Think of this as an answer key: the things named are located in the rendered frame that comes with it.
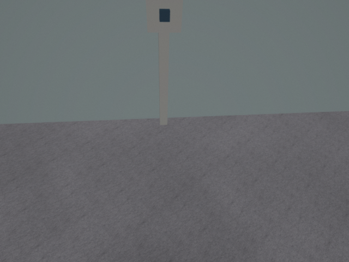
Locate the panel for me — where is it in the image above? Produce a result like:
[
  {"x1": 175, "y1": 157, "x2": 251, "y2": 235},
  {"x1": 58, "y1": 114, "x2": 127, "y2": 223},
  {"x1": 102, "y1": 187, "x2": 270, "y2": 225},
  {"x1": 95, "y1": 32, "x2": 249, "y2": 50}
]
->
[{"x1": 146, "y1": 0, "x2": 183, "y2": 125}]

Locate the button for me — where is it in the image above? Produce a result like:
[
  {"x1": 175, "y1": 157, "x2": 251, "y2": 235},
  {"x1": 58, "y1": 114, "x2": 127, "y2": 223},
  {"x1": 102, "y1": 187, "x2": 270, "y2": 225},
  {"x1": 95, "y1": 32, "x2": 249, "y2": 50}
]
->
[{"x1": 159, "y1": 9, "x2": 170, "y2": 22}]

